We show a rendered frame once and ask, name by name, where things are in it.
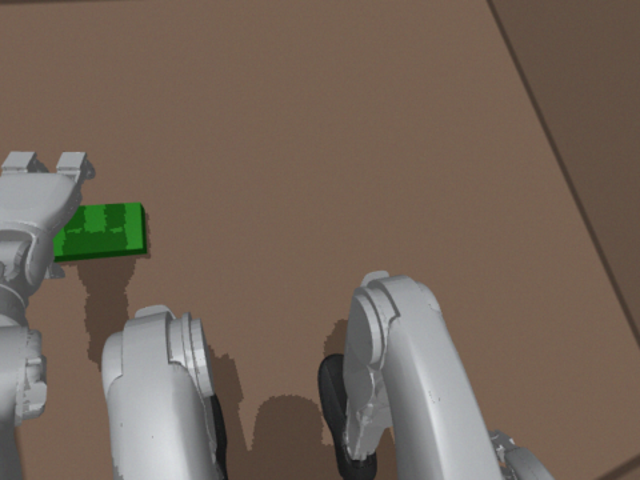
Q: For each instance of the small box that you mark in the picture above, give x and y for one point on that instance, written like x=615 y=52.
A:
x=101 y=231

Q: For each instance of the right robot foot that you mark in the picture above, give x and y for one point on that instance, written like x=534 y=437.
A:
x=333 y=399

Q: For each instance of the left robot hand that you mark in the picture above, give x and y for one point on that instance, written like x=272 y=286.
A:
x=30 y=195

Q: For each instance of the left robot arm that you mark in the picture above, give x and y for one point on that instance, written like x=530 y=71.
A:
x=25 y=252

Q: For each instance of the left robot foot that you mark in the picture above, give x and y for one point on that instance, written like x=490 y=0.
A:
x=220 y=437

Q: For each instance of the right robot hand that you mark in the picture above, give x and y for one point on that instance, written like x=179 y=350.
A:
x=521 y=463

